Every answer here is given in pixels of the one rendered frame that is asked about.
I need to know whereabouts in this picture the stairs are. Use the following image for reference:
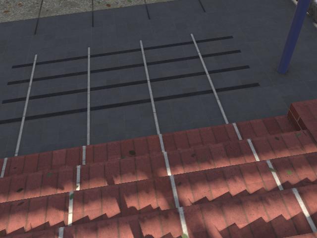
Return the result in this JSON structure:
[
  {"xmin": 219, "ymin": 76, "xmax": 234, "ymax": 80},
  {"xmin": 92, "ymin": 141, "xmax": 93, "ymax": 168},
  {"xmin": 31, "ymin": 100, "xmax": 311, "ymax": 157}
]
[{"xmin": 0, "ymin": 115, "xmax": 317, "ymax": 238}]

